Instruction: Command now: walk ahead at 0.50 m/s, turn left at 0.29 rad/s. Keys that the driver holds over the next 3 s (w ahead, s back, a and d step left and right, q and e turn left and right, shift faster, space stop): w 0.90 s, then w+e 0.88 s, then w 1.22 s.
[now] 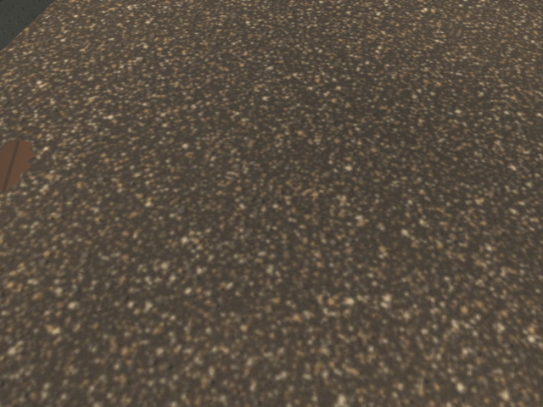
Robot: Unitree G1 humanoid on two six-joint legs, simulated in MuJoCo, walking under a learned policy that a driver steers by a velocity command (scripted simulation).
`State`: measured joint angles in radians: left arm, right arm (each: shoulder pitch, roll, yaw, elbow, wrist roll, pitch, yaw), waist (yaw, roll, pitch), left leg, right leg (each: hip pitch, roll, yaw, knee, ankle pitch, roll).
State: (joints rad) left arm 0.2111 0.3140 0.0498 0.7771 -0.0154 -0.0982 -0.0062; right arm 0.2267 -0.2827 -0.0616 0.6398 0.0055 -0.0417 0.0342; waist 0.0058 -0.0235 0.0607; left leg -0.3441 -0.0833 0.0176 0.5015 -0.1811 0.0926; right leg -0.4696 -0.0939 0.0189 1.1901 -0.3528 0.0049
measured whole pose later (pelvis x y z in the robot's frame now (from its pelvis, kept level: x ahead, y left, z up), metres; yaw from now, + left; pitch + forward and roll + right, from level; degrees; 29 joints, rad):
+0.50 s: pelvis +0.29 -0.06 +0.00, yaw +2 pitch +2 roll +0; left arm 0.16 0.27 0.04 0.76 0.00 -0.09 -0.04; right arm 0.34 -0.30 -0.05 0.79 0.02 -0.06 0.00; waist -0.01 0.02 0.03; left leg -0.35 -0.01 -0.06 1.17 -0.41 0.03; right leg -0.39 0.03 -0.05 0.52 -0.16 -0.06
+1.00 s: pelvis +0.57 +0.00 +0.00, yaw +1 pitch +2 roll -1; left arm 0.34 0.31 0.04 0.88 -0.03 -0.06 -0.01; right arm 0.13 -0.26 -0.04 0.71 0.00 -0.08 0.02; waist 0.03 -0.03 0.03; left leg -0.41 0.00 0.05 0.54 -0.17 0.05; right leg -0.31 -0.01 0.05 1.09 -0.44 -0.03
